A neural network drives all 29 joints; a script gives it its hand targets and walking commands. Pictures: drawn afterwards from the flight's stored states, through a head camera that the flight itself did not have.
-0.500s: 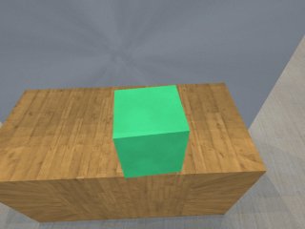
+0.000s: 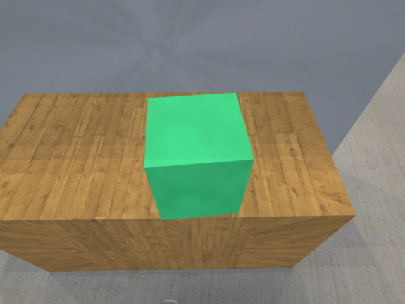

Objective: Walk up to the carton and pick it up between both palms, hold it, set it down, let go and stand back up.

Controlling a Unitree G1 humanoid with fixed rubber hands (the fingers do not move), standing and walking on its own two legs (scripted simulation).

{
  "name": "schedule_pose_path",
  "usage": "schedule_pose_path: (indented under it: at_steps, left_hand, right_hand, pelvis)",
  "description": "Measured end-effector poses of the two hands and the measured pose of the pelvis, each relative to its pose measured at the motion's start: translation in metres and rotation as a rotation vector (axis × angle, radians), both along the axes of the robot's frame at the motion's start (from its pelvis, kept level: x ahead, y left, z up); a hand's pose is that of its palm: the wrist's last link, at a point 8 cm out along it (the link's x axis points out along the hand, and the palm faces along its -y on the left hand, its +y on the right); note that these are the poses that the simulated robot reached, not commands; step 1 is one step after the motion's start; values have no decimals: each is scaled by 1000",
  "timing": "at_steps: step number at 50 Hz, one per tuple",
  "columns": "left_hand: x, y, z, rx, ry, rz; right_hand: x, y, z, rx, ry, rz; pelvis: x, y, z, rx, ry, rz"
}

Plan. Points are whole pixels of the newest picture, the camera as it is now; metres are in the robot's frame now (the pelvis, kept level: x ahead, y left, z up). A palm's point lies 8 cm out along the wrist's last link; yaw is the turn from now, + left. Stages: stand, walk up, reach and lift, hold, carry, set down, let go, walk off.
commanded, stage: reach and lift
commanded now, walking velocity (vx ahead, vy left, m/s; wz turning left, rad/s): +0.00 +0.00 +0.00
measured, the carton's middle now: (196, 159) +0.46 +0.04 -0.04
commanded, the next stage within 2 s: none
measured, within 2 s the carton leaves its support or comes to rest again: neither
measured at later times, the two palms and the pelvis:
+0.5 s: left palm out of the picture +0.15 +0.24 -0.11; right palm out of the picture +0.14 -0.23 -0.11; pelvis +0.00 -0.01 +0.00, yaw -2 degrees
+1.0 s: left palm (93, 301) +0.16 +0.24 -0.09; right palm out of the picture +0.15 -0.21 -0.07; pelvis +0.01 +0.00 +0.02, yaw -3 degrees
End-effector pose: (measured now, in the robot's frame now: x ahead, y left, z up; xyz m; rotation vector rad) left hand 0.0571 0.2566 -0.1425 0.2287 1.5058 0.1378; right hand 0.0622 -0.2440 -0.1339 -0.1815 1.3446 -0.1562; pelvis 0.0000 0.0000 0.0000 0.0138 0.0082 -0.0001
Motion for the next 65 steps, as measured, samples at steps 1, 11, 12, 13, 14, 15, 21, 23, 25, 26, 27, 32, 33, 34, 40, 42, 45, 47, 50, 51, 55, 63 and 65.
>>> schedule_pose_path:
  at_steps: [1,11,12,13,14,15,21,23,25,26,27,32,33,34,40,42,45,47,50,51,55,63,65]
  left_hand:
    - [17,2,-4,6,-2,-1]
    - [152,-34,60,-60,-380,-93]
    - [150,-38,64,-68,-386,-99]
    - [147,-40,66,-73,-385,-102]
    - [142,-42,66,-76,-376,-101]
    - [136,-42,63,-77,-359,-96]
    - [96,-26,35,-39,-228,-38]
    - [91,-21,31,-26,-227,-24]
    - [94,-17,30,-18,-260,-21]
    - [98,-15,32,-17,-289,-22]
    - [103,-14,34,-16,-324,-27]
    - [132,-13,54,-28,-503,-55]
    - [136,-13,58,-32,-530,-59]
    - [138,-13,62,-37,-551,-63]
    - [131,-16,64,-74,-566,-47]
    - [124,-18,60,-82,-550,-42]
    - [114,-20,55,-87,-546,-34]
    - [109,-21,54,-86,-559,-30]
    - [106,-20,56,-76,-598,-26]
    - [106,-19,57,-72,-613,-26]
    - [109,-15,64,-62,-680,-24]
    - [118,-9,75,-72,-777,-30]
    - [120,-9,77,-74,-799,-31]
  right_hand:
    - [20,-3,-1,0,-43,3]
    - [128,12,45,92,-370,27]
    - [124,12,48,92,-376,21]
    - [119,11,50,87,-377,17]
    - [113,9,50,79,-372,14]
    - [107,6,49,69,-362,12]
    - [76,1,34,44,-277,10]
    - [73,6,30,59,-274,16]
    - [76,12,27,72,-293,25]
    - [78,16,27,77,-313,29]
    - [81,19,27,80,-338,35]
    - [97,31,38,81,-476,49]
    - [99,32,41,80,-497,51]
    - [100,33,44,77,-514,53]
    - [92,30,55,53,-542,44]
    - [88,28,56,44,-538,33]
    - [84,27,58,42,-538,25]
    - [83,29,60,49,-545,24]
    - [84,36,62,65,-567,30]
    - [85,39,63,71,-577,32]
    - [90,49,67,87,-623,38]
    - [97,57,73,97,-697,32]
    - [98,56,75,93,-712,35]
  pelvis:
    - [-4,-1,-6,1,0,-2]
    - [-1,-3,-7,-24,-51,-25]
    - [2,-4,-4,-23,-56,-26]
    - [5,-5,-1,-22,-60,-28]
    - [7,-6,1,-20,-63,-30]
    - [8,-7,2,-17,-64,-32]
    - [6,-13,3,-7,-22,-44]
    - [5,-14,2,-6,5,-44]
    - [4,-14,1,-8,28,-42]
    - [5,-14,1,-9,37,-40]
    - [5,-14,1,-9,43,-37]
    - [11,-12,5,-10,41,-35]
    - [12,-11,6,-10,35,-35]
    - [13,-10,8,-10,27,-35]
    - [18,-6,15,-12,-28,-39]
    - [17,-5,16,-13,-39,-41]
    - [14,-3,16,-13,-48,-45]
    - [13,-2,16,-13,-49,-49]
    - [10,-1,17,-13,-45,-52]
    - [10,-1,17,-13,-43,-52]
    - [9,1,17,-13,-39,-50]
    - [11,6,17,-14,-53,-49]
    - [12,8,17,-14,-56,-50]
